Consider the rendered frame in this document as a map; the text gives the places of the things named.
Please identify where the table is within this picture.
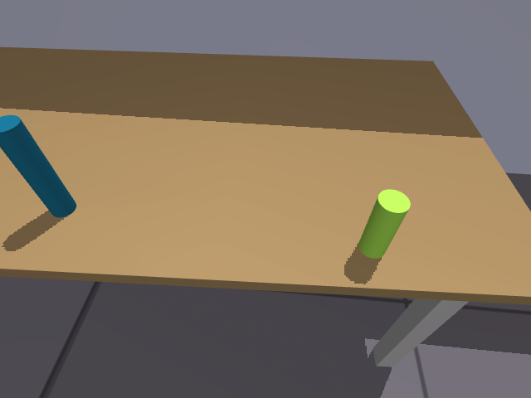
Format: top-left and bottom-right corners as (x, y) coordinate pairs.
(0, 47), (531, 367)

